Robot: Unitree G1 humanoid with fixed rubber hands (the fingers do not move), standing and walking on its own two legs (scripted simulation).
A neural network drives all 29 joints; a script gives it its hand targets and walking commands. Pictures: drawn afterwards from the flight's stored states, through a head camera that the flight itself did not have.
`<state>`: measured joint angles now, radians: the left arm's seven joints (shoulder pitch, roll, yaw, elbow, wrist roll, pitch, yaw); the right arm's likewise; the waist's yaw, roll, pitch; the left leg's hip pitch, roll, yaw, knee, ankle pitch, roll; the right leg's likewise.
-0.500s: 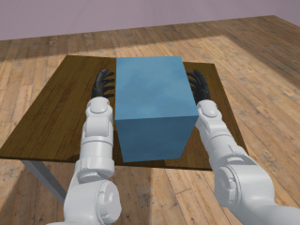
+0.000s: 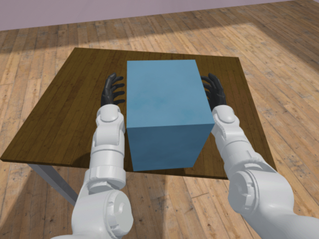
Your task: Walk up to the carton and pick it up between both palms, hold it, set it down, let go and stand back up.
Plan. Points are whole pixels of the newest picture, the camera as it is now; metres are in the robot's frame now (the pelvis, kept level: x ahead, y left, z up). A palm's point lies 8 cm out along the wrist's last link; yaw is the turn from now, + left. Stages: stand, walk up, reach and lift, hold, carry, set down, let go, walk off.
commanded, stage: set down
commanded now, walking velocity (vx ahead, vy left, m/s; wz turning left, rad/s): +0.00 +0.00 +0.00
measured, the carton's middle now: (162, 118) +0.43 +0.04 +0.05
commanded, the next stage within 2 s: none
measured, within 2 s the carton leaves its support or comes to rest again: rests again in 0.66 s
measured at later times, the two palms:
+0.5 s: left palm (112, 109) +0.40 +0.17 +0.10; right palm (213, 105) +0.45 -0.10 +0.09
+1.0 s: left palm (112, 112) +0.41 +0.17 +0.08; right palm (211, 106) +0.46 -0.10 +0.07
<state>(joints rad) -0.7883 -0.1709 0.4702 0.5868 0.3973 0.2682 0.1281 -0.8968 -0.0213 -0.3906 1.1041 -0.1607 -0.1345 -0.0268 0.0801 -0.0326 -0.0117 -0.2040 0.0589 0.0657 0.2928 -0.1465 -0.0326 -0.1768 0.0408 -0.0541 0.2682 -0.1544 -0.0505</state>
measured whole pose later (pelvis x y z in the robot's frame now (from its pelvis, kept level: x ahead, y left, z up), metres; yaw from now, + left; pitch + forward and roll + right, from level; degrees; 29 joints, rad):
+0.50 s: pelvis +0.00 +0.00 +0.00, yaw -1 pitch +10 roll +0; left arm -0.83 -0.20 0.56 0.66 0.41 0.19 0.13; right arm -0.95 -0.02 -0.53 1.12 -0.31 -0.13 0.03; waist 0.11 -0.02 -0.05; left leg -0.32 0.06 0.08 0.29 -0.13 -0.03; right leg -0.31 0.04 -0.05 0.29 -0.15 -0.05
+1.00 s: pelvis +0.01 +0.00 +0.00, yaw -1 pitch +13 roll +0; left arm -0.81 -0.21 0.58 0.67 0.44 0.13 0.14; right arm -0.95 -0.02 -0.57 1.14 -0.36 -0.16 0.05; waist 0.12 -0.03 -0.08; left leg -0.39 0.06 0.09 0.31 -0.14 -0.03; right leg -0.37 0.04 -0.06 0.30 -0.15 -0.05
